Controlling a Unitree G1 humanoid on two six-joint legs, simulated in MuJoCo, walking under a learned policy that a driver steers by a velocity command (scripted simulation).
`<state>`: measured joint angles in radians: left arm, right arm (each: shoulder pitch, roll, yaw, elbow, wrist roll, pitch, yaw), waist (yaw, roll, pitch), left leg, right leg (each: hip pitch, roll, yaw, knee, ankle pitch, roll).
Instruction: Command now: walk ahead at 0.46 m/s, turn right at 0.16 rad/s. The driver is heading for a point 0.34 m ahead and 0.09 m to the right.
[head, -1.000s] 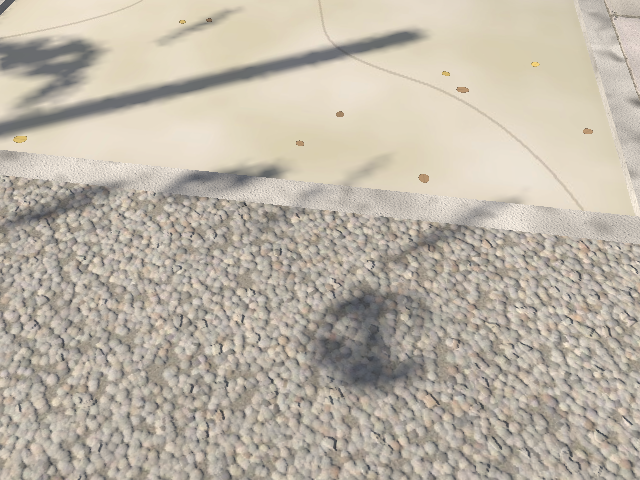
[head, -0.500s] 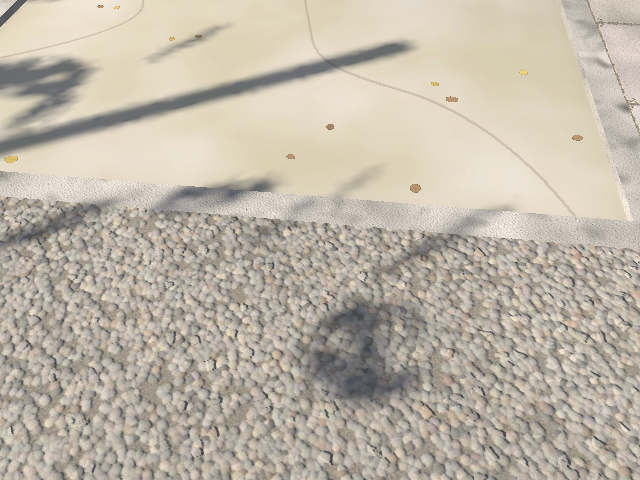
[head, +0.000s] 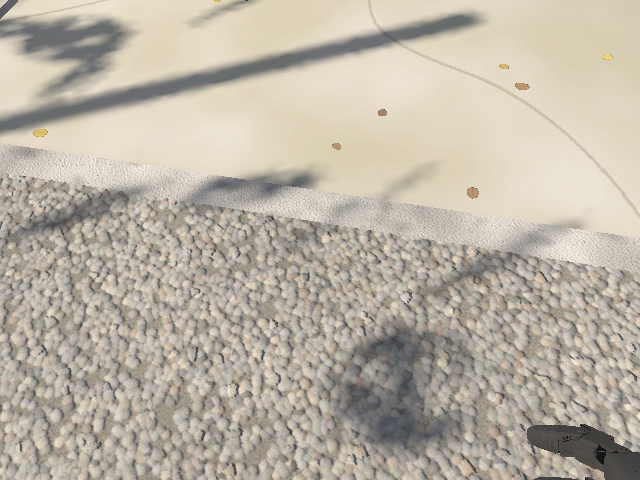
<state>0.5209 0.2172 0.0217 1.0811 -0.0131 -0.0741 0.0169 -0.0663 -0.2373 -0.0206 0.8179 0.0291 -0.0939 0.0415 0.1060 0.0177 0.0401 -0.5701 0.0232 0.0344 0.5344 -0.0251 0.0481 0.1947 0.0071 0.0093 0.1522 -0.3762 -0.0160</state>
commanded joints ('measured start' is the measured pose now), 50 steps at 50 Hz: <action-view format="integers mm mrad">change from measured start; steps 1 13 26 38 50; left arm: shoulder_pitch -45 -167 -205 -472 -382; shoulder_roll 187 75 268 132 95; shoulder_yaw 39 55 90 40 39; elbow -53 -179 -240 -234 -131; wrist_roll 6 -13 41 23 19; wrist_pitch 8 35 8 40 51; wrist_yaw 3 14 -25 1 9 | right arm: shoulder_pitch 173 226 410 368 312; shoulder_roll -174 -103 -140 -69 -97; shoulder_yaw -66 -48 -39 -25 -23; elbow -17 96 155 209 229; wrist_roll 3 -47 -43 -32 -31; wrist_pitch -16 -44 26 114 54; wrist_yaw -10 -20 -57 -89 -75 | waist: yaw -206 -69 -52 -161 -109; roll -143 41 -126 -130 19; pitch -67 40 -240 -153 -41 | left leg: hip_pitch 346 307 377 407 278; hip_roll -58 222 77 19 53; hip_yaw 19 -54 109 -17 -71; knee -13 -431 223 86 -152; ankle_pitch -29 85 135 -236 -193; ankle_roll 55 154 -13 -78 -28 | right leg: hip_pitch -148 -778 -187 -565 -372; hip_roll -226 -152 -177 -192 -43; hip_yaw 74 105 123 148 10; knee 273 975 373 106 280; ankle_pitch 995 172 1072 127 310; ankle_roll -102 -23 -146 -179 -32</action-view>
